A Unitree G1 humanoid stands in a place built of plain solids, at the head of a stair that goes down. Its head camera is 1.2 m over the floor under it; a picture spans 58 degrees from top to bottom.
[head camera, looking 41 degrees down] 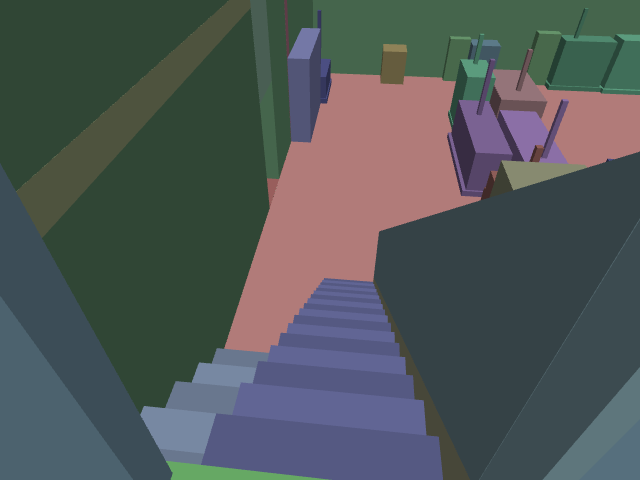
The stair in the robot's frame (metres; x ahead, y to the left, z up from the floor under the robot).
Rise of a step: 0.21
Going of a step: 0.24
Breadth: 0.75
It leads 6 degrees to the right of straight ahead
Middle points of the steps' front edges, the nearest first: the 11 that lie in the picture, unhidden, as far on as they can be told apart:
0.68 -0.02 -0.20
0.92 -0.04 -0.41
1.16 -0.07 -0.62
1.40 -0.10 -0.83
1.64 -0.12 -1.03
1.88 -0.15 -1.24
2.12 -0.17 -1.45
2.36 -0.20 -1.65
2.60 -0.22 -1.86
2.84 -0.25 -2.07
3.08 -0.27 -2.28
